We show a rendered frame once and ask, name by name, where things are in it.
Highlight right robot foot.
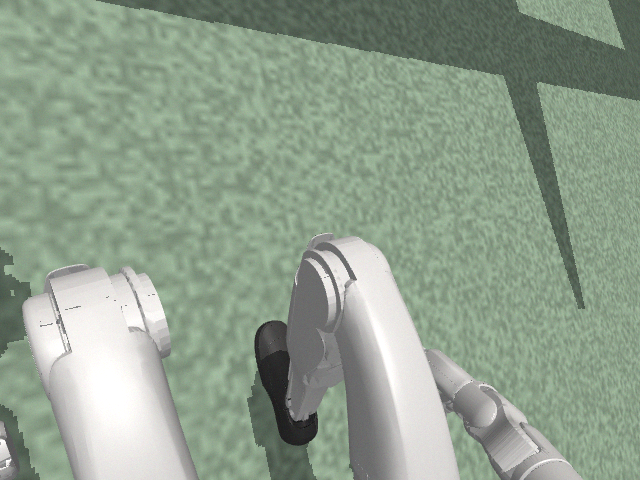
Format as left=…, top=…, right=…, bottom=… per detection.
left=254, top=320, right=318, bottom=446

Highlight left robot arm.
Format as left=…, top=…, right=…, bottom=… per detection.
left=0, top=421, right=20, bottom=480

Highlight right robot hand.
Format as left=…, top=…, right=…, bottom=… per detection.
left=423, top=347, right=477, bottom=417

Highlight right robot arm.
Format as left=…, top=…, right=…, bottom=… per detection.
left=453, top=381, right=584, bottom=480

